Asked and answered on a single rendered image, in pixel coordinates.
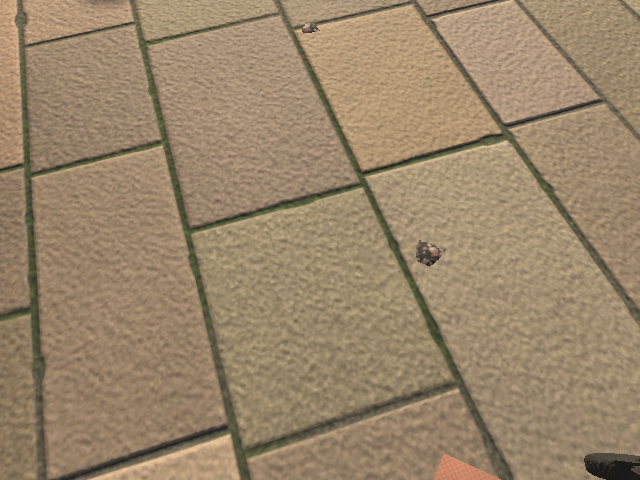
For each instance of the robot right hand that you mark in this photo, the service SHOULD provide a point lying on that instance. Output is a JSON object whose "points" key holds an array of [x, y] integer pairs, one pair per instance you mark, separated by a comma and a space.
{"points": [[611, 466]]}

